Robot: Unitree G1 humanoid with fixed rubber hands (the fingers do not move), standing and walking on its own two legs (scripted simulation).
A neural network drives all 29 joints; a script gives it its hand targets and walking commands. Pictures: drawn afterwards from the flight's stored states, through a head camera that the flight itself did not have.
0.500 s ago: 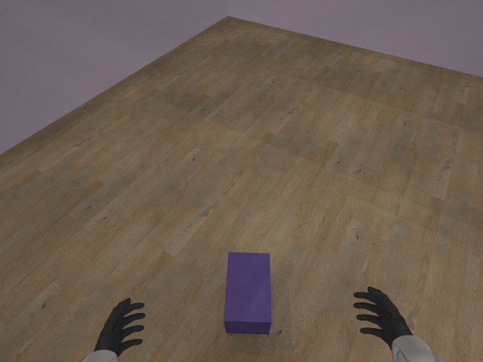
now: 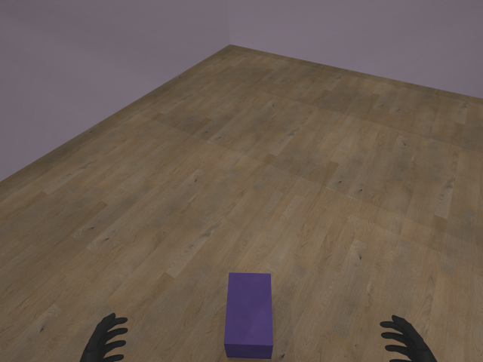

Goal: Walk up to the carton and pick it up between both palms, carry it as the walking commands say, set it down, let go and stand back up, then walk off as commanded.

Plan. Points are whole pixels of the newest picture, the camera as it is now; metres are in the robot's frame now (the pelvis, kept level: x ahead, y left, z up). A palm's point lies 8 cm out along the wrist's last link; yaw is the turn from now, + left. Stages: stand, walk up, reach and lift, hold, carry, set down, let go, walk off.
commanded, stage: stand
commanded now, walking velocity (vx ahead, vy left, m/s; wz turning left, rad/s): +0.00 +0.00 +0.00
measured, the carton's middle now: (249, 314) +0.46 +0.01 -0.68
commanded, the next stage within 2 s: walk off in 1.48 s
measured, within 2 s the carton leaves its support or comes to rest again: neither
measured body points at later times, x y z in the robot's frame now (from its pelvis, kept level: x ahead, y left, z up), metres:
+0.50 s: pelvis -0.01 +0.00 +0.00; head -0.03 +0.01 +0.45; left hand +0.16 +0.28 -0.07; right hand +0.14 -0.27 -0.09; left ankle -0.01 +0.11 -0.74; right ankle -0.02 -0.10 -0.74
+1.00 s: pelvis -0.03 +0.01 +0.00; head -0.06 +0.01 +0.45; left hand +0.13 +0.29 -0.07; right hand +0.11 -0.27 -0.09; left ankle -0.01 +0.11 -0.74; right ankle -0.02 -0.10 -0.74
